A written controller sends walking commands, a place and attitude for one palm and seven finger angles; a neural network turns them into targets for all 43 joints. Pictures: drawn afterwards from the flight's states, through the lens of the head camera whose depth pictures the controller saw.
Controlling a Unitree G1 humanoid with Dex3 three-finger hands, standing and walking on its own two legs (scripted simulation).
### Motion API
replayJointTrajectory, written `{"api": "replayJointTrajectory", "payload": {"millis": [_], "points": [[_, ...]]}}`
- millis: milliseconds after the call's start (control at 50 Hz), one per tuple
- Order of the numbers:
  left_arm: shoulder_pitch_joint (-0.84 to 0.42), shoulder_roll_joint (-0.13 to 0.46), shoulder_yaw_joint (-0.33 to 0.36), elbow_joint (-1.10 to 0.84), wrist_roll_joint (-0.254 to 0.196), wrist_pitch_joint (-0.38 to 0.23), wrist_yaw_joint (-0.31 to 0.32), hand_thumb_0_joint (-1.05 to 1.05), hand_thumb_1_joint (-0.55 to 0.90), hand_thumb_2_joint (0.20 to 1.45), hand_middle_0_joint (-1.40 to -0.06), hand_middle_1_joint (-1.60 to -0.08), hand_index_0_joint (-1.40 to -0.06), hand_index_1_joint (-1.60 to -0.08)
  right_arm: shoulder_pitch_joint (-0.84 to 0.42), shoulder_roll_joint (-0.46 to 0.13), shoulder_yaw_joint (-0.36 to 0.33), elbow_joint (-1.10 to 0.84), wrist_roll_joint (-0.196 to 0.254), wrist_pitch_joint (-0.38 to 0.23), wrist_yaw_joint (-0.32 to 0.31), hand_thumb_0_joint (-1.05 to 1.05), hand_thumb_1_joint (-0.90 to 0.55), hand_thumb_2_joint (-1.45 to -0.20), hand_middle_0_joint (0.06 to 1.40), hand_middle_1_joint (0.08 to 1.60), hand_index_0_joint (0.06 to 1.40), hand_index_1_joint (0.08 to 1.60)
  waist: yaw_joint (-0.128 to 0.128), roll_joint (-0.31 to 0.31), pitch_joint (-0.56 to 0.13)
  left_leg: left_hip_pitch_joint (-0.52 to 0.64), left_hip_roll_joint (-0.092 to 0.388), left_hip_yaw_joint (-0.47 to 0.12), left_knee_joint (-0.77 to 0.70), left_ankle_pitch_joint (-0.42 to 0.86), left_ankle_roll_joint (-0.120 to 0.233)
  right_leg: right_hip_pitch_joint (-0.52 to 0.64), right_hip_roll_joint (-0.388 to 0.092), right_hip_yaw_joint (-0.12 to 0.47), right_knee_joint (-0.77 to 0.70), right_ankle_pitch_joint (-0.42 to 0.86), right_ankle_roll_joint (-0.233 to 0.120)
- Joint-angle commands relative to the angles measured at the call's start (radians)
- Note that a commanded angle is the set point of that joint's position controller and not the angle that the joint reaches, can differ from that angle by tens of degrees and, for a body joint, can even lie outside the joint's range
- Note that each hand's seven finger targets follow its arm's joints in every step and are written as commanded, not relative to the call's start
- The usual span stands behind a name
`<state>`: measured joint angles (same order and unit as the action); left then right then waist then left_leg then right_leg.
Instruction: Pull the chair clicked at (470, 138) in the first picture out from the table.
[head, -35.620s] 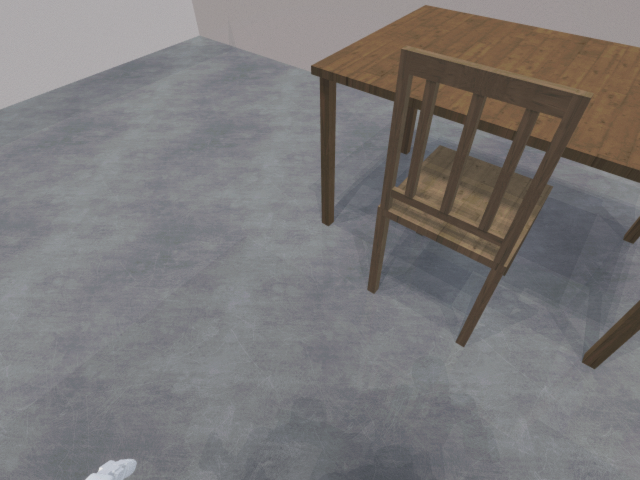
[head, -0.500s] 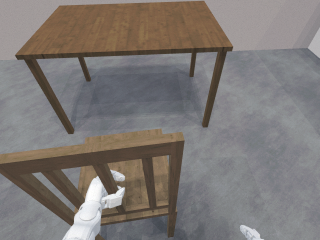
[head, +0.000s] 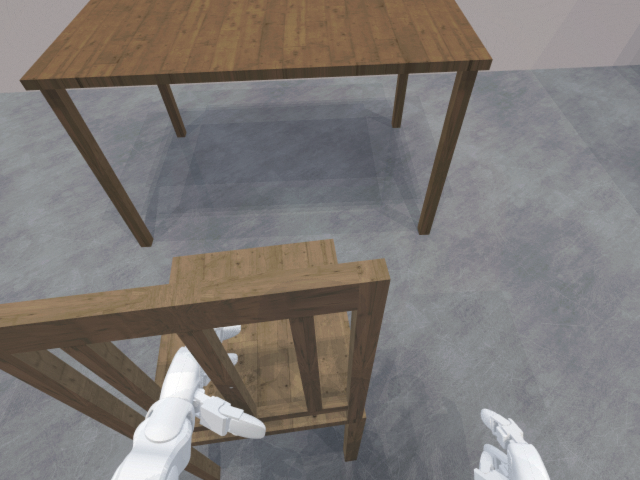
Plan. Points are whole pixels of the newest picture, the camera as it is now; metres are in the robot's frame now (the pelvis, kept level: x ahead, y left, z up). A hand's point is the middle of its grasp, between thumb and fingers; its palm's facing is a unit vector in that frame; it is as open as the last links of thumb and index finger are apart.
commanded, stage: open the thumb and straighten the fingers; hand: left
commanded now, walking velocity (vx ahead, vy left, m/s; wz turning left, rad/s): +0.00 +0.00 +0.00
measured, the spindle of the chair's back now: (226, 379) +0.26 +0.14 -0.04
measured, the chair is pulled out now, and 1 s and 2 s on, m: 0.61 0.61 0.60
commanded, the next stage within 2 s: draw the fingers out of the gap in 0.18 s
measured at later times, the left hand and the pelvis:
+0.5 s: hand (217, 422) +0.21 +0.14 -0.05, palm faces -0.01 -0.98 -0.19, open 17.4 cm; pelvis +0.01 -0.01 -0.01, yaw +1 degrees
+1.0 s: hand out of the picture +0.13 +0.13 -0.05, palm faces -0.01 -0.99 -0.17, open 17.4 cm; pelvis -0.01 -0.01 -0.03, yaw +2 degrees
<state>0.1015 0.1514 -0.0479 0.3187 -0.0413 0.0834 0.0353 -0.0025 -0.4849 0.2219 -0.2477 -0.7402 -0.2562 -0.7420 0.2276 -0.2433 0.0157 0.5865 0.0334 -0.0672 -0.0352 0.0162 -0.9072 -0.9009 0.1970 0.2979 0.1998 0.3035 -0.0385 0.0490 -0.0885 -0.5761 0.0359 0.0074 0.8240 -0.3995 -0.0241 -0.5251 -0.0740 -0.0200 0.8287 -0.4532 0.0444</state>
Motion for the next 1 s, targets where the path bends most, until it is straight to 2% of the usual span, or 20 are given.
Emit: {"api": "replayJointTrajectory", "payload": {"millis": [0,20,60,140,180,240,260,280,300,360,420,520,560,660,720,780,820,860,880,980], "points": [[-0.117,0.14,0.092,-0.201,0.011,-0.016,0.005,0.0,-0.55,0.2,-0.025,-0.073,-0.025,-0.073,-0.043,-0.137,-0.055,-0.16,-0.004,-0.034,-0.013,0.0,-0.9,-0.9,0.2,0.3,0.2,0.3,-0.002,-0.075,-0.2,0.14,-0.021,0.0,-0.069,0.302,0.037,0.037,0.04,-0.054,-0.076,0.381,-0.047],[-0.099,0.131,0.082,-0.236,0.012,-0.015,0.001,0.0,-0.55,0.2,0.0,0.0,0.0,0.0,-0.044,-0.134,-0.054,-0.173,-0.004,-0.036,-0.014,0.0,-0.9,-0.9,0.2,0.3,0.2,0.3,0.004,-0.057,-0.225,0.15,-0.021,0.001,-0.063,0.33,0.037,0.049,0.04,-0.052,-0.069,0.399,-0.049],[-0.091,0.126,0.066,-0.311,0.01,-0.016,0.0,0.0,-0.55,0.2,0.0,0.0,0.0,0.0,-0.039,-0.128,-0.053,-0.182,-0.005,-0.042,-0.015,0.0,-0.9,-0.9,0.2,0.3,0.2,0.3,0.0,-0.008,-0.266,0.181,-0.017,-0.003,-0.047,0.392,0.036,0.058,0.038,-0.05,-0.061,0.434,-0.053],[-0.055,0.093,0.027,-0.339,-0.004,-0.009,-0.002,0.0,-0.55,0.2,0.0,0.0,0.0,0.0,-0.024,-0.126,-0.051,-0.18,-0.006,-0.052,-0.022,0.0,-0.9,-0.9,0.2,0.3,0.2,0.3,-0.027,-0.08,-0.254,0.171,-0.015,-0.015,-0.025,0.401,0.04,0.037,0.041,-0.061,-0.054,0.457,-0.044],[-0.052,0.104,0.033,-0.315,-0.005,0.005,-0.005,0.0,-0.55,0.2,0.0,0.0,0.0,0.0,-0.025,-0.133,-0.048,-0.175,-0.006,-0.053,-0.025,0.0,-0.9,-0.9,0.2,0.3,0.2,0.3,-0.034,-0.078,-0.213,0.14,-0.019,-0.015,-0.02,0.36,0.041,0.015,0.042,-0.061,-0.057,0.435,-0.042],[-0.05,0.113,0.034,-0.327,0.006,0.017,-0.007,0.0,-0.55,0.2,0.0,0.0,0.0,0.0,-0.03,-0.133,-0.049,-0.183,-0.006,-0.049,-0.028,0.0,-0.9,-0.9,0.2,0.3,0.2,0.3,-0.03,-0.065,-0.211,0.128,-0.024,-0.014,-0.018,0.316,0.041,-0.002,0.041,-0.06,-0.055,0.394,-0.043],[0.034,0.177,0.114,-0.271,0.009,0.027,-0.004,0.0,-0.55,0.2,0.0,0.0,0.0,0.0,-0.025,-0.139,-0.053,-0.184,-0.009,-0.045,-0.03,0.0,-0.9,-0.9,0.2,0.3,0.2,0.3,-0.006,-0.082,-0.191,0.098,-0.024,-0.012,-0.016,0.316,0.04,0.005,0.043,-0.06,-0.051,0.397,-0.048],[0.071,0.135,0.075,-0.301,0.002,0.027,-0.013,0.0,-0.55,0.2,0.0,0.0,0.0,0.0,-0.033,-0.132,-0.047,-0.199,-0.008,-0.045,-0.027,0.0,-0.9,-0.9,0.2,0.3,0.2,0.3,-0.002,-0.071,-0.211,0.099,-0.03,-0.005,-0.014,0.314,0.041,0.02,0.038,-0.058,-0.047,0.408,-0.046],[0.096,0.171,0.108,-0.339,-0.001,0.024,-0.01,0.0,-0.55,0.2,0.0,0.0,0.0,0.0,-0.034,-0.131,-0.05,-0.208,-0.005,-0.043,-0.026,0.0,-0.9,-0.9,0.2,0.3,0.2,0.3,0.009,-0.052,-0.236,0.105,-0.028,-0.005,-0.013,0.329,0.039,0.034,0.037,-0.054,-0.042,0.422,-0.049],[0.173,0.163,0.093,-0.438,-0.004,0.018,-0.007,0.0,-0.55,0.2,0.0,0.0,0.0,0.0,-0.042,-0.12,-0.052,-0.233,-0.004,-0.05,-0.027,0.0,-0.9,-0.9,0.2,0.3,0.2,0.3,0.017,-0.016,-0.27,0.119,-0.028,0.0,-0.007,0.36,0.04,0.059,0.035,-0.05,-0.037,0.443,-0.053],[0.231,0.149,0.078,-0.477,-0.005,0.008,0.001,0.0,-0.55,0.2,0.0,0.0,0.0,0.0,-0.041,-0.115,-0.054,-0.237,-0.004,-0.058,-0.031,0.0,-0.9,-0.9,0.2,0.3,0.2,0.3,0.003,-0.056,-0.223,0.092,-0.026,-0.007,-0.002,0.331,0.042,0.03,0.039,-0.057,-0.037,0.421,-0.048],[0.335,0.133,0.057,-0.503,-0.006,0.001,-0.006,0.0,-0.55,0.2,0.0,0.0,0.0,0.0,-0.048,-0.112,-0.057,-0.242,-0.004,-0.073,-0.04,0.0,-0.9,-0.9,0.2,0.3,0.2,0.3,-0.007,-0.074,-0.17,0.053,-0.032,-0.012,0.013,0.259,0.044,-0.016,0.043,-0.06,-0.041,0.352,-0.045],[0.304,0.149,0.053,-0.533,-0.003,-0.006,-0.011,0.0,-0.55,0.2,0.0,0.0,0.0,0.0,-0.047,-0.118,-0.055,-0.242,-0.004,-0.081,-0.047,0.0,-0.9,-0.9,0.2,0.3,0.2,0.3,-0.02,-0.062,-0.149,0.041,-0.033,-0.018,0.018,0.224,0.047,-0.045,0.046,-0.059,-0.041,0.303,-0.047],[0.348,0.159,0.047,-0.607,0.001,-0.028,-0.015,0.0,-0.55,0.2,0.0,0.0,0.0,0.0,-0.048,-0.11,-0.051,-0.249,-0.006,-0.107,-0.058,0.0,-0.9,-0.9,0.2,0.3,0.2,0.3,-0.013,-0.023,-0.17,0.039,-0.038,-0.027,0.03,0.194,0.049,-0.064,0.046,-0.062,-0.032,0.243,-0.053],[0.392,0.153,0.049,-0.606,0.003,-0.031,-0.014,0.0,-0.55,0.2,0.0,0.0,0.0,0.0,-0.057,-0.102,-0.05,-0.252,-0.005,-0.113,-0.062,0.0,-0.9,-0.9,0.2,0.3,0.2,0.3,-0.01,-0.042,-0.159,0.024,-0.038,-0.033,0.031,0.162,0.048,-0.082,0.047,-0.067,-0.026,0.2,-0.052],[0.439,0.123,0.01,-0.623,0.008,-0.013,-0.016,0.0,-0.55,0.2,0.0,0.0,0.0,0.0,-0.071,-0.096,-0.047,-0.267,-0.003,-0.117,-0.061,0.0,-0.9,-0.9,0.2,0.3,0.2,0.3,-0.005,-0.026,-0.151,0.012,-0.04,-0.034,0.029,0.132,0.048,-0.09,0.046,-0.068,-0.026,0.16,-0.053],[0.492,0.127,0.022,-0.619,0.008,0.002,-0.016,0.0,-0.55,0.2,0.0,0.0,0.0,0.0,-0.079,-0.094,-0.05,-0.274,-0.001,-0.113,-0.062,0.0,-0.9,-0.9,0.2,0.3,0.2,0.3,0.003,-0.061,-0.143,-0.007,-0.039,-0.037,0.028,0.114,0.047,-0.092,0.047,-0.07,-0.027,0.138,-0.053],[0.521,0.136,0.028,-0.636,0.011,0.016,-0.016,0.0,-0.55,0.2,0.0,0.0,0.0,0.0,-0.085,-0.092,-0.052,-0.279,0.0,-0.112,-0.062,0.0,-0.9,-0.9,0.2,0.3,0.2,0.3,0.009,-0.047,-0.145,-0.015,-0.039,-0.038,0.03,0.116,0.048,-0.087,0.049,-0.068,-0.027,0.136,-0.057],[0.548,0.11,-0.003,-0.656,0.012,0.019,-0.018,0.0,-0.55,0.2,0.0,0.0,0.0,0.0,-0.088,-0.088,-0.048,-0.29,0.0,-0.113,-0.062,0.0,-0.9,-0.9,0.2,0.3,0.2,0.3,0.009,-0.04,-0.137,-0.016,-0.041,-0.036,0.029,0.108,0.048,-0.094,0.046,-0.068,-0.025,0.128,-0.055],[0.602,0.114,-0.018,-0.739,0.031,0.016,0.002,0.0,-0.55,0.2,0.0,0.0,0.0,0.0,-0.085,-0.081,-0.05,-0.31,-0.001,-0.114,-0.063,0.0,-0.9,-0.9,0.2,0.3,0.2,0.3,0.011,-0.032,-0.124,-0.035,-0.04,-0.041,0.036,0.075,0.048,-0.125,0.051,-0.072,-0.013,0.08,-0.059]]}}
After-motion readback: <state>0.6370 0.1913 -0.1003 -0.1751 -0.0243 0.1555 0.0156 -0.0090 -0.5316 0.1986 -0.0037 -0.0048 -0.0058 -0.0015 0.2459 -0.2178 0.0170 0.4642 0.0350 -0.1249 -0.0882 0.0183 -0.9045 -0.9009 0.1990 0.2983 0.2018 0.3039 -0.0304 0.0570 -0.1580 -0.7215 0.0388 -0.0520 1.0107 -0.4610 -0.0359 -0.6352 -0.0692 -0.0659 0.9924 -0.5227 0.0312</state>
